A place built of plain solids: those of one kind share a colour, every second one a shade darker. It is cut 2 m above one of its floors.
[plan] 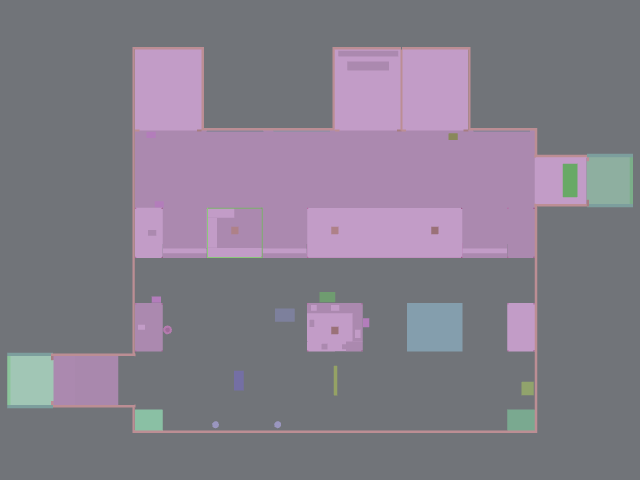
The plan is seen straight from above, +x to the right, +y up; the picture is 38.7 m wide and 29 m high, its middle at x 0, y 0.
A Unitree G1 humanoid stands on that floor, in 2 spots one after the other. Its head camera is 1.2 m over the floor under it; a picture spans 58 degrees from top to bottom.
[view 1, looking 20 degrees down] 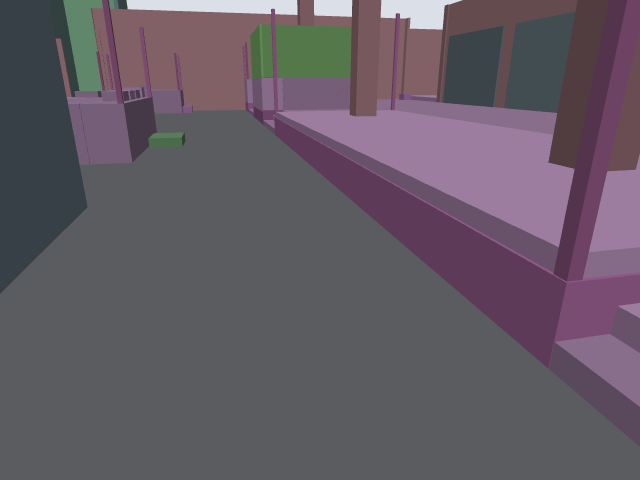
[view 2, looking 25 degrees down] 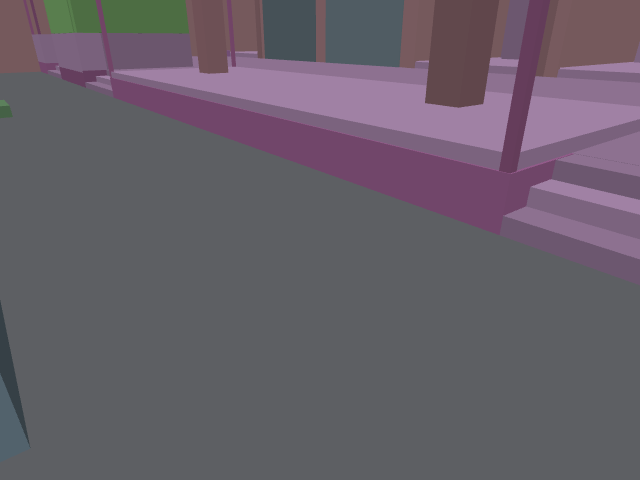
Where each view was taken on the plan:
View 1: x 9.96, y -2.45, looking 167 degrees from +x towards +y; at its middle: ground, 3.51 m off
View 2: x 9.96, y -3.67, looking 142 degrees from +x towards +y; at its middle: ground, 2.84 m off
